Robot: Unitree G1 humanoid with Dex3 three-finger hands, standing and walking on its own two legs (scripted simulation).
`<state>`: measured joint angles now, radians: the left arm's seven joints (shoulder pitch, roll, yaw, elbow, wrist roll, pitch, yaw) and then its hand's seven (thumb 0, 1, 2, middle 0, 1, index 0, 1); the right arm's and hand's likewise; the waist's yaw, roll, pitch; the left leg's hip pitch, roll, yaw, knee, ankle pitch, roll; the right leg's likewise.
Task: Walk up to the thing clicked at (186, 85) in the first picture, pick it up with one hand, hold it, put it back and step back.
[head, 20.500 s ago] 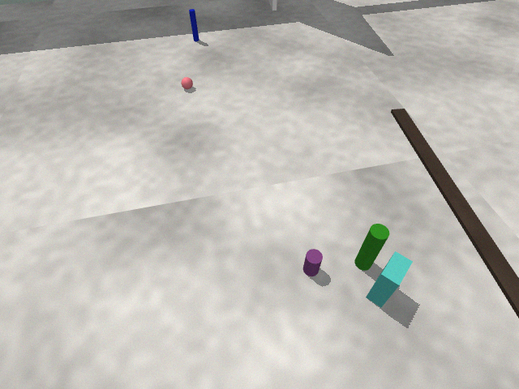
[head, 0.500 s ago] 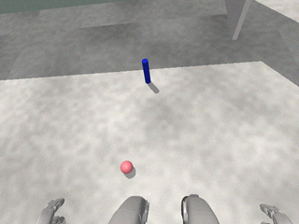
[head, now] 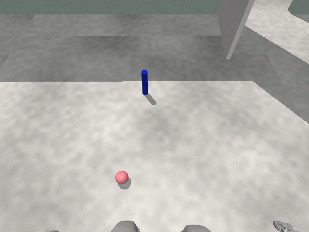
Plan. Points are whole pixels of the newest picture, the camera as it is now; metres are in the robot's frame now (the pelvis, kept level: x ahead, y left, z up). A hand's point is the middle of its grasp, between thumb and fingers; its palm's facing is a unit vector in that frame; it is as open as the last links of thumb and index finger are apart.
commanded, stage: walk up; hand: left
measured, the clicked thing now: (121, 177) +0.44 +0.21 -0.71
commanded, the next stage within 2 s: stand in 1.56 s
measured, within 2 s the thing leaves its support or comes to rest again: neither
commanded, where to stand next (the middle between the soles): +0.09 +0.00 m, yaw -4 degrees
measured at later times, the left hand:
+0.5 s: hand out of the picture +0.10 +0.24 -0.13, palm faces -0.05 -0.94 -0.33, open 7.4 cm
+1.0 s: hand out of the picture +0.11 +0.25 -0.13, palm faces -0.06 -0.94 -0.32, open 7.4 cm
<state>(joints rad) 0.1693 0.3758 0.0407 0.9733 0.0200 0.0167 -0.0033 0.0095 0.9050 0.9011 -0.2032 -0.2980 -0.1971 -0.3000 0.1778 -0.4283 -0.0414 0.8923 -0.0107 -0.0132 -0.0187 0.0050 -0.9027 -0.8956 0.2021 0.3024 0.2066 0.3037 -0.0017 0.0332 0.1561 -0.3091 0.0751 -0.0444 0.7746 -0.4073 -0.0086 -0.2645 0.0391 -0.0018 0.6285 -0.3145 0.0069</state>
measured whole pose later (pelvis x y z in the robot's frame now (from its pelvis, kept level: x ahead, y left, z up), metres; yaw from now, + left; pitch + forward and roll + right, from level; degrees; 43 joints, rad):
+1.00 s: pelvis +0.01 +0.00 +0.03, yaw -3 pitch -3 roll +0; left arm 0.08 0.35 0.01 1.13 0.01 0.01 -0.02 0.01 0.90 0.90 -0.20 -0.30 -0.20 -0.30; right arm 0.10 -0.35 -0.01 1.10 -0.01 -0.04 0.00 0.00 -0.90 -0.90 0.20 0.30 0.21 0.30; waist -0.01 -0.01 0.05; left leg -0.11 0.02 0.04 0.37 -0.22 -0.01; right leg -0.14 -0.01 0.07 0.39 -0.20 0.03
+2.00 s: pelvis +0.00 +0.00 +0.03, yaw -2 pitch -3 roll +0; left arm 0.09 0.36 0.00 1.13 0.01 0.00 0.00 0.01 0.90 0.90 -0.20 -0.30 -0.20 -0.30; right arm 0.09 -0.35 -0.01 1.13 -0.01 -0.01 0.01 0.00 -0.91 -0.90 0.20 0.30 0.20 0.30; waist -0.01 0.00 0.07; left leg -0.11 0.02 0.03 0.33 -0.17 -0.01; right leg -0.13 -0.01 0.06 0.33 -0.15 0.03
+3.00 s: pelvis +0.00 +0.01 +0.03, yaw -1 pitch -2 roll +0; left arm 0.11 0.36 -0.01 1.11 0.01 -0.01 0.00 0.01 0.90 0.90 -0.20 -0.30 -0.20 -0.30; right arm 0.10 -0.35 -0.01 1.12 -0.01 -0.01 0.01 0.00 -0.91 -0.90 0.20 0.30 0.20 0.30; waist -0.01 0.00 0.06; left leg -0.12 0.01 0.01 0.35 -0.19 0.00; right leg -0.13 -0.03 0.04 0.33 -0.16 0.04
